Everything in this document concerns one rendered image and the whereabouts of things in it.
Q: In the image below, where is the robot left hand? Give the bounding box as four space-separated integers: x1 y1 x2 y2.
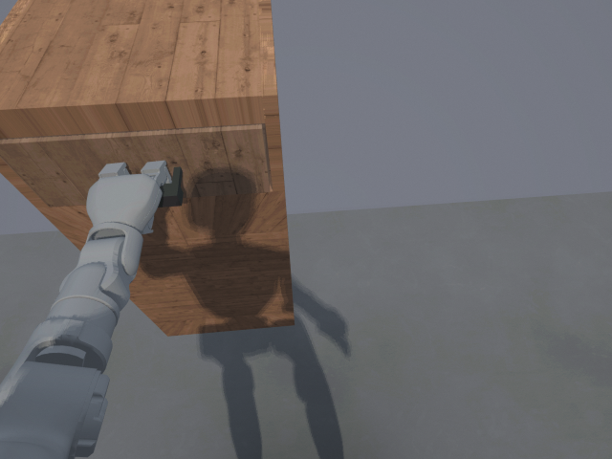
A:
86 161 172 234

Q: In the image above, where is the cabinet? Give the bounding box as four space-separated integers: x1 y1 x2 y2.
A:
0 0 295 337

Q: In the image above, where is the handle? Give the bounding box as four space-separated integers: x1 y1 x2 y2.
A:
158 167 184 208

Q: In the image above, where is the left robot forearm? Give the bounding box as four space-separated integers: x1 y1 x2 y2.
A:
0 222 143 404

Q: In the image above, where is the robot left upper arm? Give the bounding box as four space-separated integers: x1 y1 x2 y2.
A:
0 361 110 459

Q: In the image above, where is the drawer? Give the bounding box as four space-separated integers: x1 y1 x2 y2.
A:
0 123 270 207

